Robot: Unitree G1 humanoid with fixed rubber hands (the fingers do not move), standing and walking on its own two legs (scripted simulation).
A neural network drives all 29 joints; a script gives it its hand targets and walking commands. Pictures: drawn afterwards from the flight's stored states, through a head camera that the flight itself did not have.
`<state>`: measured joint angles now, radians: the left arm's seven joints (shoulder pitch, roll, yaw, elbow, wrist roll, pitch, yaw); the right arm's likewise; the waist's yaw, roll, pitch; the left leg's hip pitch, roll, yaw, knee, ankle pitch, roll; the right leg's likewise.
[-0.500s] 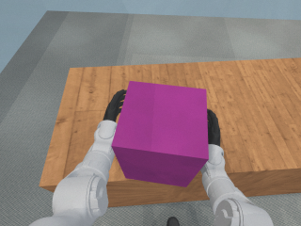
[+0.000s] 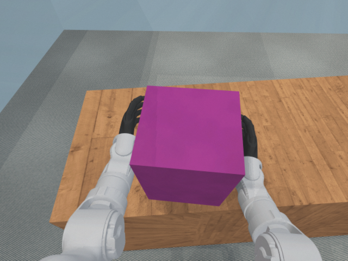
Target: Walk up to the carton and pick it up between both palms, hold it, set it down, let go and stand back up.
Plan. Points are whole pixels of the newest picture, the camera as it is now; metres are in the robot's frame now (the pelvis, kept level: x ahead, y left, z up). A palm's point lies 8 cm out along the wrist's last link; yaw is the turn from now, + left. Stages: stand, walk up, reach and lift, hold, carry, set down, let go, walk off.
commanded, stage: reach and lift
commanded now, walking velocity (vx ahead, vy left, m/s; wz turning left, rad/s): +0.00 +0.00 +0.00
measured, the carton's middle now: (187, 153) +0.36 -0.04 +0.02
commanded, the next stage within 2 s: none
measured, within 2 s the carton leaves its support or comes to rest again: neither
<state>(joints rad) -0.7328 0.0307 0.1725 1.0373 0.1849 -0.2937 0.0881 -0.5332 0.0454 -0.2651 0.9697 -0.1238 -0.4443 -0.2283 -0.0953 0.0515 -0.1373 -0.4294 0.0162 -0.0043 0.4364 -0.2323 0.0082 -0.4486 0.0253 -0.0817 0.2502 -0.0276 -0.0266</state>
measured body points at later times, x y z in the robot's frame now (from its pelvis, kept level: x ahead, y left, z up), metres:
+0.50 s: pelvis +0.00 +0.01 +0.01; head +0.00 +0.02 +0.45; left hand +0.42 +0.12 +0.13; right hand +0.36 -0.17 +0.10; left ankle -0.02 +0.11 -0.74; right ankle +0.04 -0.11 -0.74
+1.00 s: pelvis -0.01 +0.01 +0.00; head -0.03 +0.05 +0.45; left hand +0.39 +0.14 +0.18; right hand +0.36 -0.14 +0.14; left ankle -0.02 +0.11 -0.74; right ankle +0.04 -0.11 -0.74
